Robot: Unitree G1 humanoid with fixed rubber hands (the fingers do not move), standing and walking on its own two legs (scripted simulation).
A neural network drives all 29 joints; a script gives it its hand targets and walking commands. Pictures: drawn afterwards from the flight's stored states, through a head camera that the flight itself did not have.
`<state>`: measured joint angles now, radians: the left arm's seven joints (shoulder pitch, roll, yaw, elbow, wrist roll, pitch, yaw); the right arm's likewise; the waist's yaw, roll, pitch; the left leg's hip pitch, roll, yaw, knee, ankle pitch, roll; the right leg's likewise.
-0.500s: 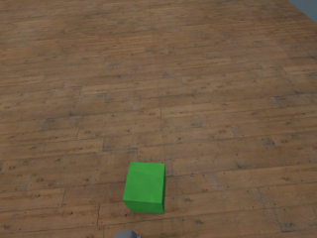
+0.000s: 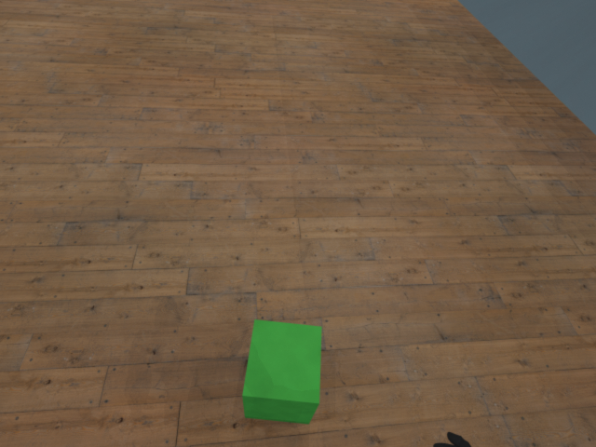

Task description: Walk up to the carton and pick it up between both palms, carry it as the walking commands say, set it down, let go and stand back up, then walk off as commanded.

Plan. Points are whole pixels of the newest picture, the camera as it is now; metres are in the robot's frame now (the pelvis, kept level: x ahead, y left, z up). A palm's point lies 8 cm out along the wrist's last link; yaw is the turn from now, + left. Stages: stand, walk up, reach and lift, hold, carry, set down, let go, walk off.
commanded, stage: walk up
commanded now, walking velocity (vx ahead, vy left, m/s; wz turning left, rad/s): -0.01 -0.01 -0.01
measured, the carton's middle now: (282, 373) +0.42 +0.00 -0.65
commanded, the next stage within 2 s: stand in 0.52 s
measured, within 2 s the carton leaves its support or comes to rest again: neither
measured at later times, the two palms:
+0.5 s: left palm out of the picture +0.04 +0.21 -0.13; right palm out of the picture +0.00 -0.26 -0.14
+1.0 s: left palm (133, 419) +0.18 +0.23 -0.12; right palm (453, 420) +0.19 -0.24 -0.12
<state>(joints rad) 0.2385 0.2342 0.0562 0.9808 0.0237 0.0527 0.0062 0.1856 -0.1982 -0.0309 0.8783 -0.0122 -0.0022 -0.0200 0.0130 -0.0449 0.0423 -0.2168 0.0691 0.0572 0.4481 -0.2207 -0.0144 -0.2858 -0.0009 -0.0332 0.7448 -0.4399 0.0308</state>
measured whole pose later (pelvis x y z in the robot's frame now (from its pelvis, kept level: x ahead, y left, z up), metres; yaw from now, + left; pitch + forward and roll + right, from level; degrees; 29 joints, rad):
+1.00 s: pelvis +0.01 -0.01 -0.02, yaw +0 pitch +10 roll +1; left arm -0.03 0.25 0.01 0.62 -0.01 0.60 -0.02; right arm -0.07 -0.22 -0.02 0.67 0.04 0.60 0.00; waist 0.00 -0.03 -0.07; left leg -0.48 0.02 0.03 0.58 -0.27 -0.02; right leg -0.45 -0.02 -0.04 0.62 -0.35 -0.02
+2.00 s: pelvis -0.09 +0.02 -0.11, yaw -2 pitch +31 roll -1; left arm -0.91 0.22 0.22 0.89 -0.02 0.30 0.07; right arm -0.88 -0.18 -0.25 0.85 0.03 0.29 -0.08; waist -0.01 0.00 0.01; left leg -1.34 0.02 0.02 1.09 -0.30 0.01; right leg -1.31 0.00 0.00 1.11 -0.35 0.02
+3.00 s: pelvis -0.10 +0.02 -0.27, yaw -3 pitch +49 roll -1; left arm -1.24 0.31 0.23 0.95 -0.06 0.12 0.08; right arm -1.19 -0.24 -0.25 0.89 0.08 0.12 -0.14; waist -0.01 0.00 -0.02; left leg -2.08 0.03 -0.01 1.68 -0.46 0.00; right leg -2.04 0.01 0.01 1.70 -0.52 0.02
